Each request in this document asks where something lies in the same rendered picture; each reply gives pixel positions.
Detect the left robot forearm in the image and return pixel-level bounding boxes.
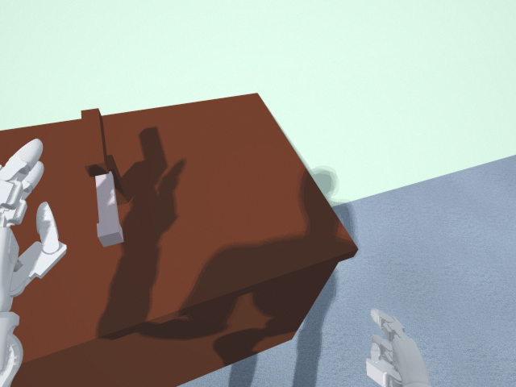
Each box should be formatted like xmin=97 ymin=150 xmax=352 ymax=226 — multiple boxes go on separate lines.
xmin=0 ymin=312 xmax=23 ymax=387

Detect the robot right hand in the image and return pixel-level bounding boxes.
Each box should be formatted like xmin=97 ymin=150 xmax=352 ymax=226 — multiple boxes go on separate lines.
xmin=366 ymin=308 xmax=431 ymax=387

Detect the counter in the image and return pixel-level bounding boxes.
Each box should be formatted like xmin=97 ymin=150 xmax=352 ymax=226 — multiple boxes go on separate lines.
xmin=0 ymin=93 xmax=359 ymax=387

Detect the robot left hand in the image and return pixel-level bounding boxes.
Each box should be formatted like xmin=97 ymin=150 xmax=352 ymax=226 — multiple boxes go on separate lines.
xmin=0 ymin=139 xmax=67 ymax=312

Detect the tap lever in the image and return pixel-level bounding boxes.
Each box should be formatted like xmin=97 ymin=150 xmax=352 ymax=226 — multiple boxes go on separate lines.
xmin=95 ymin=171 xmax=124 ymax=247

